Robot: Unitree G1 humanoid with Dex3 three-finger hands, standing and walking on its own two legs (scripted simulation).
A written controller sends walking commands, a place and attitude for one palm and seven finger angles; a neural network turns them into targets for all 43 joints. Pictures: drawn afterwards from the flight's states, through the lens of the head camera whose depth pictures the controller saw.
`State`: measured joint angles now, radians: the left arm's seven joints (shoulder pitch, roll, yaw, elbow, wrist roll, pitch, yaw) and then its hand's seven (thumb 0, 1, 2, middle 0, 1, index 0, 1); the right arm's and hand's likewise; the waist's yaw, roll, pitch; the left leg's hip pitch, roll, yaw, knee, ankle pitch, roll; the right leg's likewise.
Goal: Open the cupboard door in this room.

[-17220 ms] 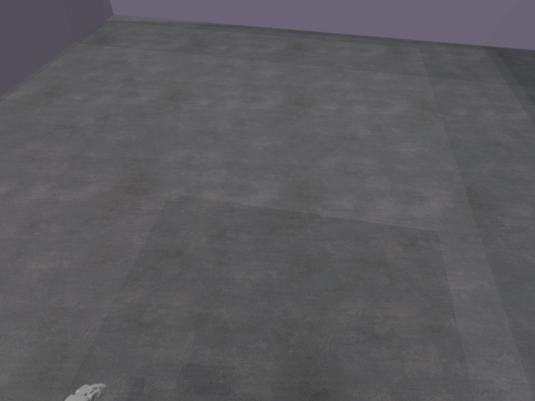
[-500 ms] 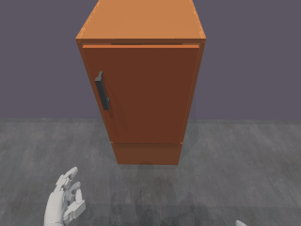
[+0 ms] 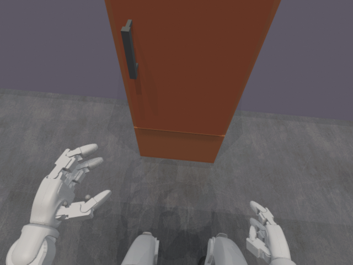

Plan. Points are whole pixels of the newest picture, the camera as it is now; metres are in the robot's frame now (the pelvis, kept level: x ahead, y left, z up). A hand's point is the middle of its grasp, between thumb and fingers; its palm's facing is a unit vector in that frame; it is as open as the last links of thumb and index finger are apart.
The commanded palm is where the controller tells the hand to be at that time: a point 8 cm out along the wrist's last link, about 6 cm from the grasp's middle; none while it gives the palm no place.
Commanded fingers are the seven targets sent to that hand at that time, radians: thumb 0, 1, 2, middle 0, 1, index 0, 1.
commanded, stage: raise the hand with hooked fingers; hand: left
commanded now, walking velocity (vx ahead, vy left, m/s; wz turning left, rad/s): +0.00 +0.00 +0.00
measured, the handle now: (131, 51) +0.64 +0.19 +0.08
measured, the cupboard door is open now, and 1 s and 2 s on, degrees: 0 0 0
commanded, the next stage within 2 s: move the hooked fingers beside the handle in 1.42 s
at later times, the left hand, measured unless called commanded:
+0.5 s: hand (67, 171) +0.27 +0.24 +0.08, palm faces +0.01 -1.00 -0.06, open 13.1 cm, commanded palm +0.25 +0.30 +0.08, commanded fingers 0.00 -0.50 0.30 -0.30 -1.20 -0.30 -1.20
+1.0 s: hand (54, 138) +0.32 +0.28 +0.10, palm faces +0.02 -1.00 -0.05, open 14.0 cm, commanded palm +0.29 +0.32 +0.10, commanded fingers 0.00 -0.50 0.30 -0.30 -1.20 -0.30 -1.20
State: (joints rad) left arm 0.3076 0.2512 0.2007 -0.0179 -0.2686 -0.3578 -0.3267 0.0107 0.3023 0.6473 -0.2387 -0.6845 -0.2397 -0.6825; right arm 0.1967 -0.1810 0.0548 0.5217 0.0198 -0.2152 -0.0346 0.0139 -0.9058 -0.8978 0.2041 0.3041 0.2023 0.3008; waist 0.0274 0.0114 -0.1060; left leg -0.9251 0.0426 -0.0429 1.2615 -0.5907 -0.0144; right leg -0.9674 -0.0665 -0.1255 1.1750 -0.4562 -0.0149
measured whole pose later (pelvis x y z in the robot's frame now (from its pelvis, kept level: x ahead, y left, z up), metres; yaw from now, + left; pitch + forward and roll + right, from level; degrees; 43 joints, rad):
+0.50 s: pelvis +0.02 +0.01 +0.03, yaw -1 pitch +13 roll -2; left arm 0.22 0.31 0.31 0.13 -0.32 -0.35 -0.35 0.00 -0.28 0.40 -0.28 -1.06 -0.28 -1.06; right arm 0.25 -0.28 0.01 0.51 0.03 -0.24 -0.06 0.02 -0.91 -0.90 0.20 0.30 0.20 0.30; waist -0.01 0.00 -0.11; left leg -0.80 0.03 -0.01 1.11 -0.55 0.01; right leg -0.85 -0.07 -0.10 1.03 -0.41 0.01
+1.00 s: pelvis +0.03 +0.01 +0.04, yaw -1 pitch +13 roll -2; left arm -0.02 0.42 0.46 0.40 -0.36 -0.30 -0.51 -0.01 -0.50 0.30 -0.30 -1.20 -0.30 -1.20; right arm 0.28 -0.28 0.04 0.55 0.03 -0.20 -0.06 0.01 -0.91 -0.90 0.20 0.30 0.20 0.30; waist -0.02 0.01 -0.09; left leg -0.74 0.04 0.00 1.03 -0.53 0.00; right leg -0.80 -0.05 -0.09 0.96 -0.40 0.00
